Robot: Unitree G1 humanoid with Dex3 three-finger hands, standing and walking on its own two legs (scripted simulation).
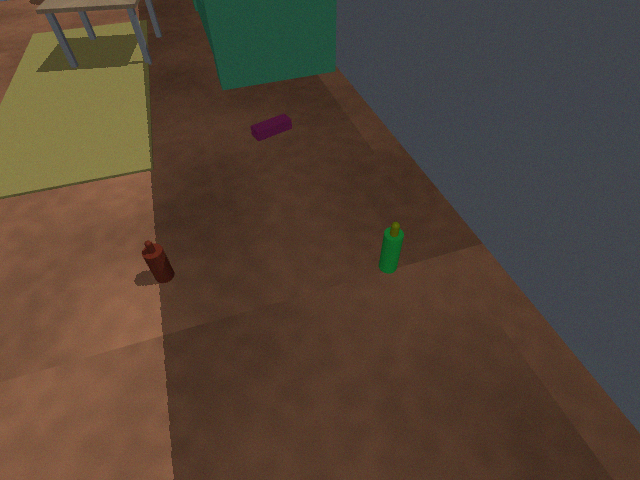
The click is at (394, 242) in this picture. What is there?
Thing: necked bottle
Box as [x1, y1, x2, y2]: [379, 222, 403, 273]
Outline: 397,222 393,222 391,226 384,231 379,268 382,271 388,273 394,271 396,268 403,237 403,232 399,228 399,224
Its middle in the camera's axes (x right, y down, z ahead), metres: +0.28 +0.01 +1.48
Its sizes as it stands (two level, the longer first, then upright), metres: 0.073 0.073 0.255
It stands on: the floor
